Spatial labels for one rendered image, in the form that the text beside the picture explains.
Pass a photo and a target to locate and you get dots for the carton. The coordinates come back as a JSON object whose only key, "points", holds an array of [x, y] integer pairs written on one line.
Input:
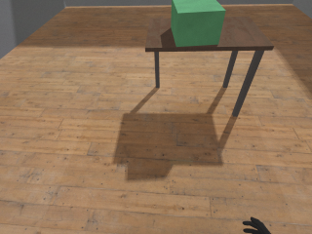
{"points": [[196, 22]]}

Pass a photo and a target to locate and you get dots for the table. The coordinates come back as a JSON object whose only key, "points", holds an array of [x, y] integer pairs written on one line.
{"points": [[237, 34]]}

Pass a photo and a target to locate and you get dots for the robot right hand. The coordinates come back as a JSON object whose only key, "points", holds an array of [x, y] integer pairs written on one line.
{"points": [[257, 224]]}

